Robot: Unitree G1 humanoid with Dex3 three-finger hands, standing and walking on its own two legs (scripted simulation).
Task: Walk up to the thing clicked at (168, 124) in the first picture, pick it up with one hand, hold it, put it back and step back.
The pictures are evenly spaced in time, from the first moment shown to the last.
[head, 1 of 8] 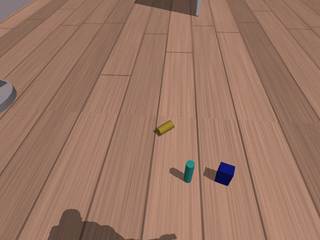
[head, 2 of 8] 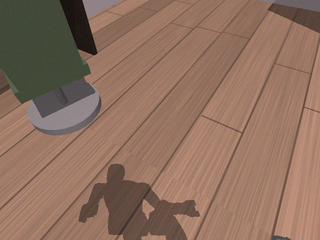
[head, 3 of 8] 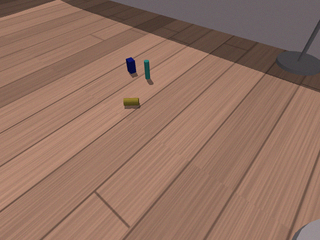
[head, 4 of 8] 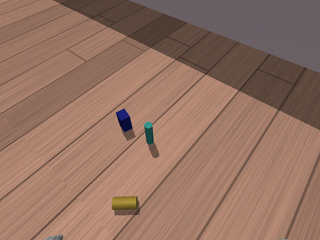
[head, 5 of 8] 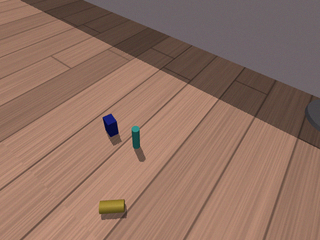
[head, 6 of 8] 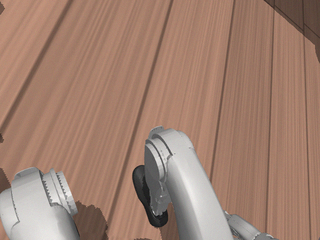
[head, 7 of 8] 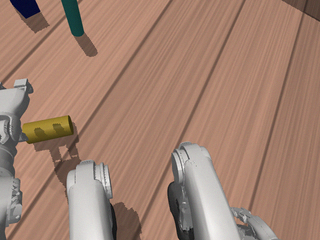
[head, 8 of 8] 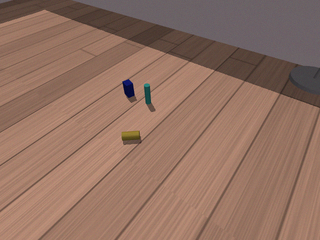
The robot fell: no
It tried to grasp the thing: yes
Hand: left
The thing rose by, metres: 0.68
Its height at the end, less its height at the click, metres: +0.00
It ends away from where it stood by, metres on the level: 0.01
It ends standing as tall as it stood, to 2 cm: yes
